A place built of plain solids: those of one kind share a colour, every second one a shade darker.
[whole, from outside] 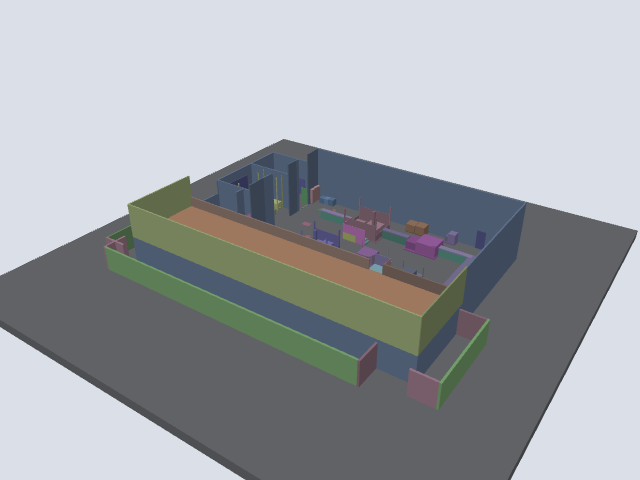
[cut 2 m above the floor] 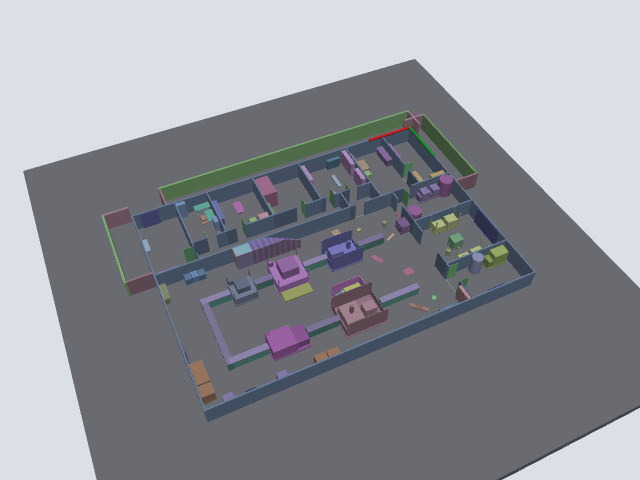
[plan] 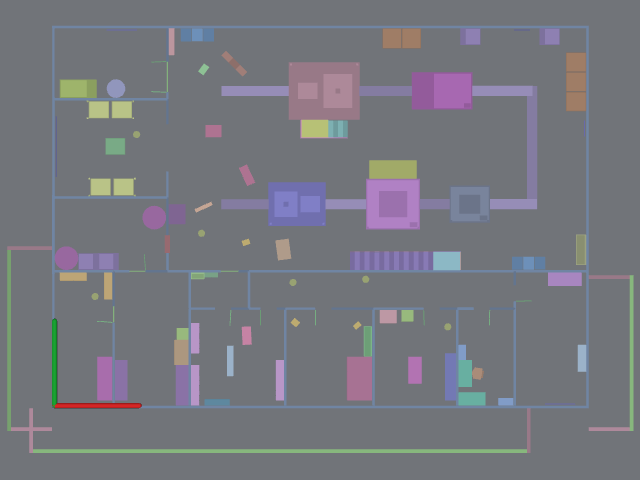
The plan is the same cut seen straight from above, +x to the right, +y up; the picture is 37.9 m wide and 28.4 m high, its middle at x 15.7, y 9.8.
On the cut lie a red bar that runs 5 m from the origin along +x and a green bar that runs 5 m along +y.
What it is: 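A trial; a factory floor where things are made along one folded line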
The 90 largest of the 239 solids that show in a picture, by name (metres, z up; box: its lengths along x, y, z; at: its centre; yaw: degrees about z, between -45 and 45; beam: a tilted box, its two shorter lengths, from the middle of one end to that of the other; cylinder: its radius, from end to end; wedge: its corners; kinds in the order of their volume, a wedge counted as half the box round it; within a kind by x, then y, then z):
{
 "wall_1": {"box": [0.15, 8.25, 2.95], "at": [-0.07, 3.98, 1.43]},
 "wall_2": {"box": [0.15, 4.66, 2.95], "at": [-0.07, 10.13, 1.43]},
 "wall_3": {"box": [0.15, 6.12, 4.55], "at": [-0.07, 15.22, 2.23]},
 "wall_4": {"box": [0.15, 4.5, 4.55], "at": [-0.07, 20.23, 2.23]},
 "wall_5": {"box": [3.79, 0.15, 2.95], "at": [1.75, -0.07, 1.43]},
 "wall_6": {"box": [3.49, 0.15, 2.95], "at": [1.75, 7.95, 1.43]},
 "wall_7": {"box": [6.67, 0.15, 4.55], "at": [3.33, 12.31, 2.23]},
 "wall_8": {"box": [6.67, 0.15, 4.55], "at": [3.33, 18.13, 2.23]},
 "wall_9": {"box": [6.97, 0.15, 4.55], "at": [3.33, 22.41, 2.23]},
 "wall_10": {"box": [0.15, 4.92, 2.95], "at": [3.49, 2.46, 1.43]},
 "wall_11": {"box": [4.8, 0.15, 2.95], "at": [5.74, -0.07, 1.43]},
 "wall_12": {"box": [0.15, 2.23, 6.55], "at": [6.67, 11.19, 3.23]},
 "wall_13": {"box": [0.15, 1.54, 6.55], "at": [6.67, 13.08, 3.23]},
 "wall_14": {"box": [0.15, 1.48, 6.55], "at": [6.67, 17.39, 3.23]},
 "wall_15": {"box": [0.15, 1.98, 6.55], "at": [6.67, 21.34, 3.23]},
 "wall_16": {"box": [0.15, 5.74, 2.95], "at": [7.99, 2.87, 1.43]},
 "wall_17": {"box": [5.96, 0.15, 2.95], "at": [10.82, -0.07, 1.43]},
 "wall_18": {"box": [0.15, 5.74, 2.95], "at": [13.65, 2.87, 1.43]},
 "wall_19": {"box": [5.51, 0.15, 2.95], "at": [16.25, -0.07, 1.43]},
 "wall_20": {"box": [2.48, 0.15, 2.95], "at": [17.62, 5.74, 1.43]},
 "wall_21": {"box": [0.15, 5.74, 2.95], "at": [18.86, 2.87, 1.43]},
 "wall_22": {"box": [25.08, 0.15, 6.55], "at": [19.06, 22.41, 3.23]},
 "wall_23": {"box": [15.72, 0.15, 3.11], "at": [19.36, 7.95, 1.5]},
 "wall_24": {"box": [2.98, 0.15, 2.95], "at": [20.35, 5.74, 1.43]},
 "wall_25": {"box": [5.26, 0.15, 2.95], "at": [21.34, -0.07, 1.43]},
 "wall_26": {"box": [0.15, 5.74, 2.95], "at": [23.82, 2.87, 1.43]},
 "wall_27": {"box": [3.7, 0.15, 2.95], "at": [25.52, -0.07, 1.43]},
 "wall_28": {"box": [0.15, 5.74, 2.95], "at": [27.22, 2.87, 1.43]},
 "wall_29": {"box": [4.53, 0.15, 2.95], "at": [29.34, -0.07, 1.43]},
 "wall_30": {"box": [4.23, 0.15, 3.11], "at": [29.34, 7.95, 1.5]},
 "wall_31": {"box": [0.15, 8.25, 2.95], "at": [31.52, 3.98, 1.43]},
 "wall_32": {"box": [0.15, 14.68, 6.55], "at": [31.52, 15.14, 3.23]},
 "mezz_deck_1": {"box": [31.45, 8.02, 0.15], "at": [15.72, 4.01, 2.98]},
 "yard_wall_1": {"box": [0.22, 10.93, 2.65], "at": [-2.69, 3.96, 1.27]},
 "yard_wall_2": {"box": [29.66, 0.22, 2.65], "at": [13.33, -2.69, 1.27]},
 "yard_wall_3": {"box": [0.22, 9.21, 2.65], "at": [34.14, 3.1, 1.27]},
 "mezz_outer_1": {"box": [0.15, 8.25, 3.66], "at": [-0.07, 3.98, 4.73]},
 "mezz_outer_2": {"box": [3.79, 0.15, 3.66], "at": [1.75, -0.07, 4.73]},
 "mezz_outer_3": {"box": [4.8, 0.15, 3.66], "at": [5.74, -0.07, 4.73]},
 "mezz_outer_4": {"box": [5.96, 0.15, 3.66], "at": [10.82, -0.07, 4.73]},
 "mezz_outer_5": {"box": [5.51, 0.15, 3.66], "at": [16.25, -0.07, 4.73]},
 "mezz_outer_6": {"box": [5.26, 0.15, 3.66], "at": [21.34, -0.07, 4.73]},
 "mezz_outer_7": {"box": [3.7, 0.15, 3.66], "at": [25.52, -0.07, 4.73]},
 "mezz_outer_8": {"box": [4.53, 0.15, 3.66], "at": [29.34, -0.07, 4.73]},
 "mezz_outer_9": {"box": [0.15, 8.25, 3.66], "at": [31.52, 3.98, 4.73]},
 "conveyor_body_1": {"box": [2.81, 0.48, 0.97], "at": [11.26, 11.92, 0.43]},
 "conveyor_body_2": {"box": [3.98, 0.48, 0.97], "at": [11.86, 18.62, 0.43]},
 "conveyor_body_3": {"box": [2.42, 0.48, 0.97], "at": [17.23, 11.92, 0.43]},
 "conveyor_body_4": {"box": [3.12, 0.48, 0.97], "at": [19.58, 18.62, 0.43]},
 "conveyor_body_5": {"box": [3.57, 0.48, 0.97], "at": [26.49, 18.62, 0.43]},
 "conveyor_body_6": {"box": [2.79, 0.48, 0.97], "at": [27.15, 11.92, 0.43]},
 "conveyor_body_7": {"box": [0.48, 7.3, 0.97], "at": [28.25, 15.27, 0.43]},
 "filler_1": {"box": [3.2, 3.0, 0.15], "at": [20.02, 11.92, 0.03]},
 "filler_2": {"box": [3.04, 2.84, 0.85], "at": [20.02, 11.92, 0.53]},
 "filler_3": {"box": [1.67, 1.56, 1.15], "at": [20.02, 11.92, 1.52]},
 "yard_cheek_1": {"box": [2.65, 0.22, 2.65], "at": [-1.48, -1.39, 1.27]},
 "yard_cheek_2": {"box": [2.65, 0.22, 2.65], "at": [-1.48, 9.32, 1.27]},
 "yard_cheek_3": {"box": [0.22, 2.65, 2.65], "at": [-1.39, -1.48, 1.27]},
 "yard_cheek_4": {"box": [0.22, 2.65, 2.65], "at": [28.05, -1.48, 1.27]},
 "yard_cheek_5": {"box": [2.65, 0.22, 2.65], "at": [32.92, -1.39, 1.27]},
 "yard_cheek_6": {"box": [2.65, 0.22, 2.65], "at": [32.92, 7.6, 1.27]},
 "packer_1": {"box": [1.24, 1.63, 0.85], "at": [21.82, 18.62, 0.53]},
 "packer_2": {"box": [3.6, 2.2, 0.15], "at": [22.92, 18.62, 0.03]},
 "packer_3": {"box": [2.2, 2.04, 1.25], "at": [23.54, 18.62, 0.72]},
 "cubicles_1": {"box": [1.48, 2.6, 1.9], "at": [18.05, 1.6, 1.05]},
 "tank_1": {"cylinder": 0.7, "from": [0.7, 8.72, 0.0], "to": [0.7, 8.72, 2.2]},
 "tank_2": {"cylinder": 0.7, "from": [5.89, 11.12, 0.0], "to": [5.89, 11.12, 2.2]},
 "palletiser_1": {"box": [4.2, 3.4, 0.15], "at": [15.95, 18.62, 0.03]},
 "palletiser_2": {"box": [1.7, 2.01, 0.95], "at": [16.76, 18.62, 0.57]},
 "mezz_landing_1": {"box": [1.6, 1.08, 3.11], "at": [23.2, 8.54, 1.5]},
 "lockers_1": {"box": [0.48, 2.4, 1.7], "at": [8.3, 1.2, 0.95]},
 "lockers_2": {"box": [0.48, 1.8, 1.7], "at": [8.3, 3.99, 0.95]},
 "lockers_3": {"box": [0.48, 2.4, 1.7], "at": [13.34, 1.5, 0.95]},
 "mezz_parapet_1": {"box": [22.5, 0.15, 1.15], "at": [11.25, 7.95, 3.58]},
 "mezz_parapet_2": {"box": [7.55, 0.15, 1.15], "at": [27.68, 7.95, 3.58]},
 "depalletiser_1": {"box": [1.36, 1.51, 0.95], "at": [13.69, 11.92, 0.57]},
 "depalletiser_2": {"box": [3.4, 2.6, 0.15], "at": [14.34, 11.92, 0.03]},
 "depalletiser_3": {"box": [1.16, 0.96, 1.23], "at": [15.12, 11.92, 0.86]},
 "labeller_1": {"box": [2.24, 2.04, 0.85], "at": [24.56, 11.92, 0.53]},
 "pallet_row_1": {"box": [1.07, 1.14, 0.91], "at": [21.11, 21.73, 0.6]},
 "pallet_row_2": {"box": [1.14, 1.09, 1.05], "at": [30.85, 19.16, 0.68]},
 "pallet_row_3": {"box": [1.14, 1.09, 1.0], "at": [30.85, 20.32, 0.65]},
 "panel_1": {"box": [1.6, 0.48, 2.0], "at": [1.1, 7.64, 1.1]},
 "panel_2": {"box": [0.48, 1.6, 2.0], "at": [3.18, 7.08, 1.1]},
 "fume_cupboard_1": {"box": [0.83, 1.5, 2.2], "at": [7.5, 3.15, 1.2]},
 "air_receiver_1": {"cylinder": 0.55, "from": [3.63, 18.75, 0.0], "to": [3.63, 18.75, 2.4]},
 "compressor_1": {"box": [1.54, 1.0, 1.48], "at": [1.14, 18.75, 0.86]},
 "staging_1": {"box": [1.64, 1.1, 0.9], "at": [15.37, 16.37, 0.4]},
 "vending_1": {"box": [1.0, 0.78, 1.75], "at": [19.73, 5.28, 0.97]},
 "pallet_rack_1": {"box": [1.12, 0.94, 1.03], "at": [2.72, 12.94, 0.66]}
}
